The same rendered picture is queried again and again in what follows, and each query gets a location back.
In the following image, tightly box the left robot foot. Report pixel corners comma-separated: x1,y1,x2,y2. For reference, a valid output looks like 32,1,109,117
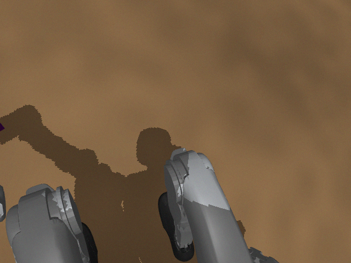
82,222,98,263

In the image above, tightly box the right robot foot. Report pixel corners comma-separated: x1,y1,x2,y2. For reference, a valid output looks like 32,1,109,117
158,192,194,262

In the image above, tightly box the right robot hand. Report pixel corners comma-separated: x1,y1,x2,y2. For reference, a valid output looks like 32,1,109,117
249,247,279,263

